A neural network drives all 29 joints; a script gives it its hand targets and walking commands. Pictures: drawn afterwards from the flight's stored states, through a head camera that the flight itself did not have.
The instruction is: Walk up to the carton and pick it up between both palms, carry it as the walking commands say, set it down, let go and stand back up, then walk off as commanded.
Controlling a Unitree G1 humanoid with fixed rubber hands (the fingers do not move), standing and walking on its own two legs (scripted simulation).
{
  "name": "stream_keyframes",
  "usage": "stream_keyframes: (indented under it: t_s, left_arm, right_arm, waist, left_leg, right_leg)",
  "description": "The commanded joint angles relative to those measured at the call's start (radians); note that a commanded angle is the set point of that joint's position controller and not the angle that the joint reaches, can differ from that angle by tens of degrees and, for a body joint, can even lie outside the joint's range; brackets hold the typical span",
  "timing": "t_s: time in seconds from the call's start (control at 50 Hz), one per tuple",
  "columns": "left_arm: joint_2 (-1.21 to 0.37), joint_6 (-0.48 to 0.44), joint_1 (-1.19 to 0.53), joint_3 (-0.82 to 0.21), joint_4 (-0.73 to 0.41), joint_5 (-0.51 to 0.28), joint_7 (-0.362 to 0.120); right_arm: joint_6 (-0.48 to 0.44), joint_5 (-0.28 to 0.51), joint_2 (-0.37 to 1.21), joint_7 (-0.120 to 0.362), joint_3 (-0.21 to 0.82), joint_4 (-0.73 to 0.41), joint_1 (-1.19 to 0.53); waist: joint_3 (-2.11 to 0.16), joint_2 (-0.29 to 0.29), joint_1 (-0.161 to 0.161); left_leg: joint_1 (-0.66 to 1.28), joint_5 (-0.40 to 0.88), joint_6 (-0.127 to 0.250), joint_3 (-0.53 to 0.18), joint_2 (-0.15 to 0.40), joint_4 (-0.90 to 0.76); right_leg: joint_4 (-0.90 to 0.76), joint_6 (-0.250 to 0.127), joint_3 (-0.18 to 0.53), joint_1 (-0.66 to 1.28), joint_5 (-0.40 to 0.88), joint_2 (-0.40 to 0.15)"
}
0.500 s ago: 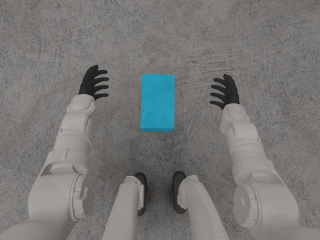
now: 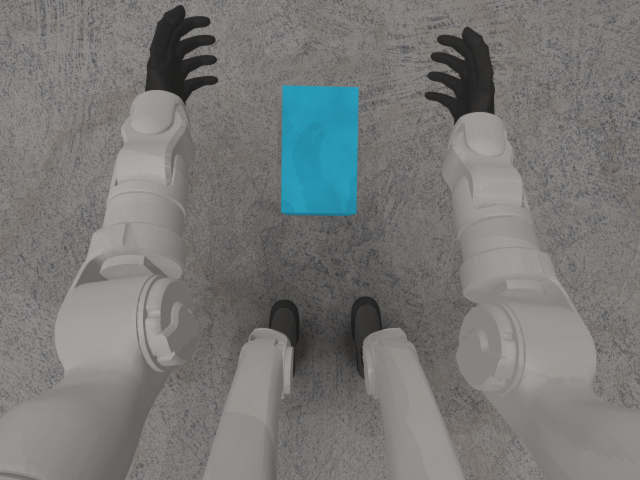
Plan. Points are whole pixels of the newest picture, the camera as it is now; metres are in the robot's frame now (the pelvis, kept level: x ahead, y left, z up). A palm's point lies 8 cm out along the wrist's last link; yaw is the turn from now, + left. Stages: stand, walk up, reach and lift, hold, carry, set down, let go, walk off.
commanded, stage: reach and lift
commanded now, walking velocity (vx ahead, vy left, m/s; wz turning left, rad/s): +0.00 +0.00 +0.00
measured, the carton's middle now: (319, 157) +0.53 +0.01 -0.58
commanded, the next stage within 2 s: none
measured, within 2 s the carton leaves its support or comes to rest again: neither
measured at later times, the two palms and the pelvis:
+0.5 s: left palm (208, 126) +0.51 +0.18 -0.27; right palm (431, 139) +0.50 -0.14 -0.27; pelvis -0.03 -0.01 -0.13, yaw +0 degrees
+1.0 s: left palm (232, 149) +0.51 +0.17 -0.42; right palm (403, 158) +0.50 -0.14 -0.42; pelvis -0.05 -0.01 -0.25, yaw +0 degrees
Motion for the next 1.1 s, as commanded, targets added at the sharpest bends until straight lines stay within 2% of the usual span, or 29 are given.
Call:
stream_keyframes:
  t_s: [0.0, 0.1, 0.22, 0.4, 0.6, 1.08]
  left_arm:
    - [0.075, -0.019, -0.214, 0.011, -0.077, 0.016, -0.007]
    - [0.085, -0.013, -0.268, 0.006, -0.07, 0.021, -0.001]
    - [0.107, 0.003, -0.326, -0.037, -0.061, -0.024, 0.028]
    - [0.162, 0.028, -0.395, -0.102, -0.05, -0.111, 0.055]
    - [0.207, 0.045, -0.488, -0.142, -0.02, -0.167, 0.07]
    - [0.267, -0.014, -0.658, -0.264, 0.135, -0.278, 0.085]
  right_arm:
    - [-0.016, -0.012, -0.023, 0.001, -0.003, -0.085, -0.195]
    - [-0.01, -0.011, -0.03, -0.009, -0.014, -0.079, -0.225]
    - [-0.003, 0.029, -0.077, -0.021, 0.0, -0.073, -0.267]
    - [0.026, 0.123, -0.12, -0.037, 0.081, -0.059, -0.35]
    - [0.042, 0.17, -0.171, -0.05, 0.118, -0.017, -0.453]
    - [-0.031, 0.282, -0.272, -0.035, 0.203, 0.188, -0.634]
  waist:
    - [-0.956, 0.002, 0.006]
    - [-0.972, 0.024, 0.003]
    - [-1.039, 0.052, -0.01]
    - [-1.086, 0.037, 0.002]
    - [-1.069, 0.029, 0.001]
    - [-0.894, 0.041, -0.001]
  left_leg:
    - [0.486, 0.463, -0.042, -0.018, -0.038, 0.022]
    - [0.416, 0.386, -0.05, -0.01, -0.044, 0.114]
    - [0.38, 0.347, -0.061, -0.008, -0.049, 0.264]
    - [0.205, 0.258, -0.059, 0.015, -0.056, 0.457]
    - [0.05, 0.141, -0.057, 0.026, -0.045, 0.618]
    - [-0.045, 0.142, -0.045, -0.02, -0.01, 0.954]
  right_leg:
    - [0.047, 0.055, -0.014, 0.484, 0.407, 0.057]
    - [0.149, 0.057, -0.026, 0.403, 0.34, 0.062]
    - [0.297, 0.052, -0.051, 0.261, 0.27, 0.076]
    - [0.496, 0.048, -0.065, 0.167, 0.21, 0.073]
    - [0.662, 0.045, -0.07, 0.065, 0.117, 0.067]
    - [1.006, 0.035, -0.058, -0.149, 0.067, 0.044]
